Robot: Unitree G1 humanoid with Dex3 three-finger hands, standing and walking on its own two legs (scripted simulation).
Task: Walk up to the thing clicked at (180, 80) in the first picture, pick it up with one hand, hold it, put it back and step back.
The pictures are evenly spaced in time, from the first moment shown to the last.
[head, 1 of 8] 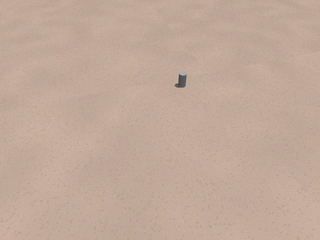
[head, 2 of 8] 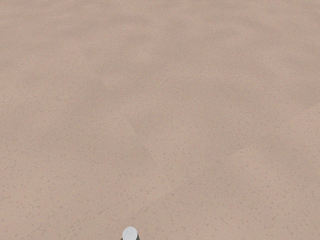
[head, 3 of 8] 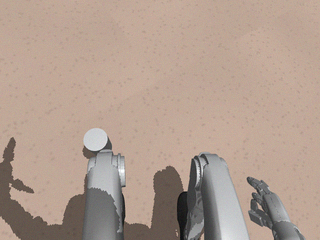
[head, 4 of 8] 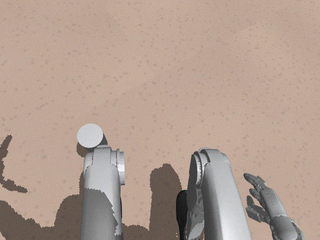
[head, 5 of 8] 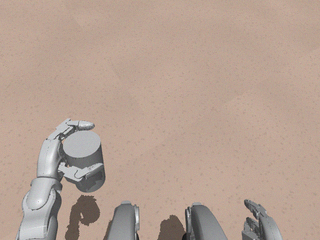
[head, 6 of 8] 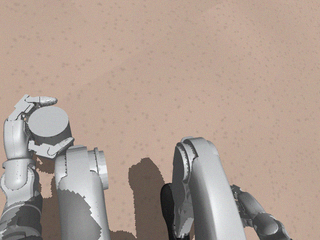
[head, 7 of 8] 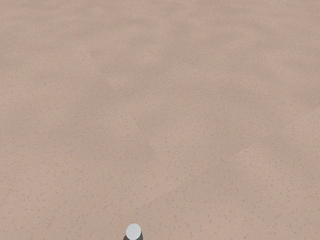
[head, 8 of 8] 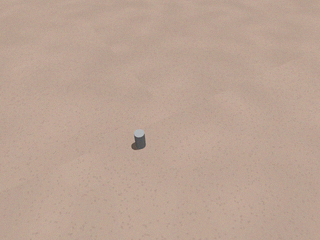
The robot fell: no
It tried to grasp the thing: yes
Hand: left
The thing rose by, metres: 0.68
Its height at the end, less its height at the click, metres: +0.00
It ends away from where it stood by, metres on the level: 0.01
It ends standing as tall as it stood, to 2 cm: yes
